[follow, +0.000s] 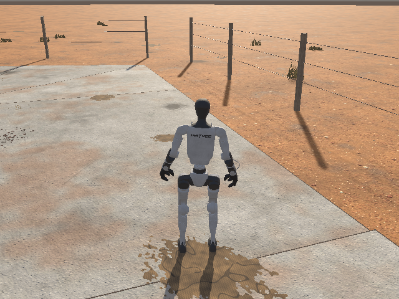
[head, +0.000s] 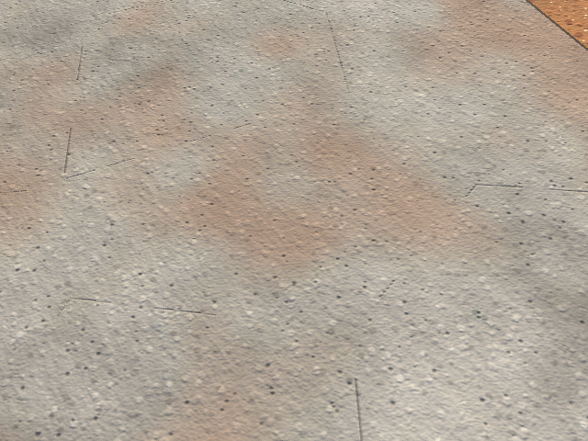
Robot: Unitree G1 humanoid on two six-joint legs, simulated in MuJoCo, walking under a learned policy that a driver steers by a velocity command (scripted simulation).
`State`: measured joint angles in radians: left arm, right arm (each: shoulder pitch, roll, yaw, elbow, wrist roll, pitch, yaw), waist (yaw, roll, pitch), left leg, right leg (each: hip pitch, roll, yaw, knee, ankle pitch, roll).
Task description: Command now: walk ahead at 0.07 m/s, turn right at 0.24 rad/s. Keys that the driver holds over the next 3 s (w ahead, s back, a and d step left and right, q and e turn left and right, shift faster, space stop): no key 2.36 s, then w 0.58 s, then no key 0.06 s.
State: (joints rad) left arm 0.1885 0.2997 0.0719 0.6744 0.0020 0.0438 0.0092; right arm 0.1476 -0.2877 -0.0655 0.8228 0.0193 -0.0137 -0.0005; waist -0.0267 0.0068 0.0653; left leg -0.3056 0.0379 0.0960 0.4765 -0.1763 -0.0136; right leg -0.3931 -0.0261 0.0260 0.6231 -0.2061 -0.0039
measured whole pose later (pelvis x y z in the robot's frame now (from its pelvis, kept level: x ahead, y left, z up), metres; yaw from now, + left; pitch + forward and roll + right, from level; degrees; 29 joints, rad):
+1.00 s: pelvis +0.04 +0.01 +0.01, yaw -1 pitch -2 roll +0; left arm 0.17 0.23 0.04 1.05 0.00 0.02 0.04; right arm 0.21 -0.23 -0.01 1.07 -0.01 0.00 -0.03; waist -0.01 0.00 0.04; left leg -0.16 0.02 0.00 0.47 -0.28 -0.02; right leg -0.22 0.01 0.03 0.48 -0.24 0.00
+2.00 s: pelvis +0.04 +0.01 +0.01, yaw -1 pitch -1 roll +0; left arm 0.23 0.19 0.02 1.13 0.00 0.01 0.04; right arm 0.32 -0.18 -0.01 1.09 0.00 -0.01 -0.04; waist 0.00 0.00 0.03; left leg -0.18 0.01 -0.01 0.49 -0.30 -0.01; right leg -0.23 0.00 0.03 0.49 -0.25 0.01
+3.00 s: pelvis +0.25 +0.00 +0.00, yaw -1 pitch +2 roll -1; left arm 0.53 0.18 0.02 1.09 -0.01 -0.08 0.02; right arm -0.02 -0.22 -0.03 0.84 0.03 -0.10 0.04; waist 0.10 0.03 0.02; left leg -0.64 0.05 0.04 0.60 -0.01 0.05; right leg 0.16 0.02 -0.02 0.16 -0.36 -0.02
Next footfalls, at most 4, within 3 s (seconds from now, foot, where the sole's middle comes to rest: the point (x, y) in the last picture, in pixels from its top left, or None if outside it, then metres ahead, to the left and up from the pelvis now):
0.30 left None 0.06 0.14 -0.77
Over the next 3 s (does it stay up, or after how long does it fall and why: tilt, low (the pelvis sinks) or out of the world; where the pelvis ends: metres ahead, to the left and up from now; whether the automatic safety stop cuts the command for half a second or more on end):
stays up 0.25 0.00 0.00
